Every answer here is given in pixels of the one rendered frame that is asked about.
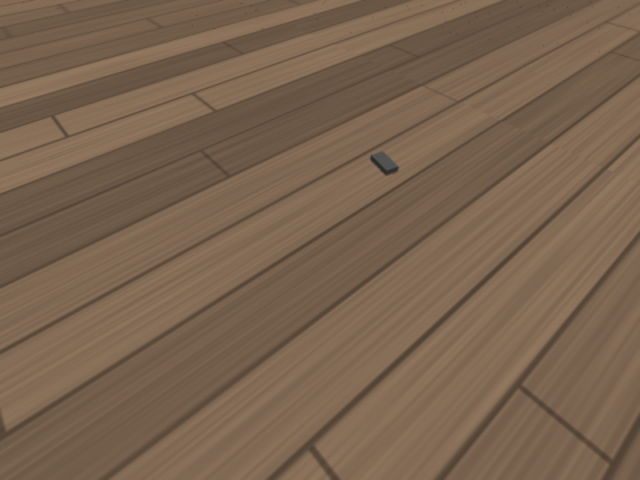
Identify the small box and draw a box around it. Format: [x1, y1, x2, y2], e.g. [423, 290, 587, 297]
[371, 151, 399, 174]

